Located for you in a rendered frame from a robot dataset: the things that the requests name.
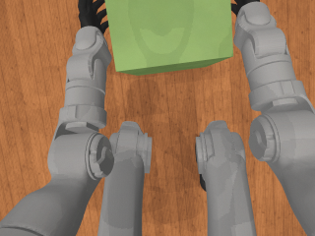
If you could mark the robot left hand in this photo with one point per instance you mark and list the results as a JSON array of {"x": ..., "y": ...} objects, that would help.
[{"x": 88, "y": 15}]

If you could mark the robot right thigh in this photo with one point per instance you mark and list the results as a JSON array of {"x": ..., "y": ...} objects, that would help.
[{"x": 229, "y": 206}]

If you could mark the right robot upper arm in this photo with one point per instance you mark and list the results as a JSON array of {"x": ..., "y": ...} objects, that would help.
[{"x": 286, "y": 141}]

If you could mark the robot right hand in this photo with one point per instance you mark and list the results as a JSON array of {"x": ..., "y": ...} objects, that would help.
[{"x": 235, "y": 8}]

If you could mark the right robot forearm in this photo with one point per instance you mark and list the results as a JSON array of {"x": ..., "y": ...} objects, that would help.
[{"x": 267, "y": 62}]

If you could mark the carton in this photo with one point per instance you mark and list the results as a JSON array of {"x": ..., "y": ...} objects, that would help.
[{"x": 159, "y": 36}]

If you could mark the left robot upper arm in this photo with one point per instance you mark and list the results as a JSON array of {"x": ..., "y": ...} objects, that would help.
[{"x": 76, "y": 163}]

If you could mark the left robot forearm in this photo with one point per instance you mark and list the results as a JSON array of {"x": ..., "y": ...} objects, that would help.
[{"x": 85, "y": 88}]

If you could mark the robot left shin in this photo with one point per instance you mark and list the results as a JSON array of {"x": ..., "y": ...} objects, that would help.
[{"x": 130, "y": 125}]

